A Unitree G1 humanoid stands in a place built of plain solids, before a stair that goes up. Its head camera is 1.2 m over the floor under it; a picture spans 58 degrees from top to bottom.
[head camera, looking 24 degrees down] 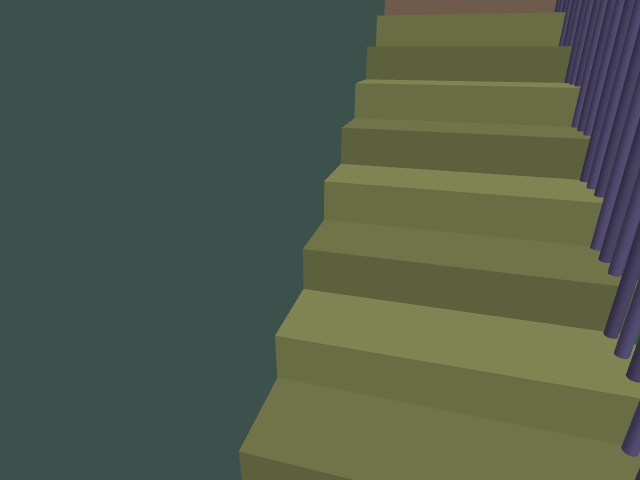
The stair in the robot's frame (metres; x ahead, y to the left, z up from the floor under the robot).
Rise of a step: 0.17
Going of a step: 0.31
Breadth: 1.11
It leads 15 degrees to the right of straight ahead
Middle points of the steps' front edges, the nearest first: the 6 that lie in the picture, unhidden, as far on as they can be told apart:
1.01 -0.39 0.34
1.31 -0.47 0.52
1.60 -0.55 0.69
1.90 -0.63 0.86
2.20 -0.72 1.03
2.50 -0.80 1.20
